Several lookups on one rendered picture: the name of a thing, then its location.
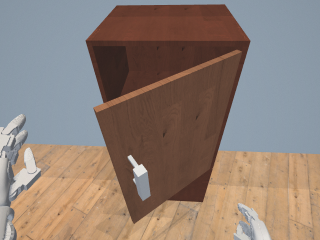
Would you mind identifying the left robot hand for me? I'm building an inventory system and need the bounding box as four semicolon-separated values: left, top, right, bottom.
0;114;41;207

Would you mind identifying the left robot forearm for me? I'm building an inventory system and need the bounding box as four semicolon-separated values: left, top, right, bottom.
0;206;17;240

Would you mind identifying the right robot hand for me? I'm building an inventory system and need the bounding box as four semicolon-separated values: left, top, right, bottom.
233;203;272;240

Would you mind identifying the handle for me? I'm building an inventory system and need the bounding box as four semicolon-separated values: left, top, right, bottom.
127;155;151;201

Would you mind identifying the cupboard door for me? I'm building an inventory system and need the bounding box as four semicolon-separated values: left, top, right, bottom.
93;50;242;224

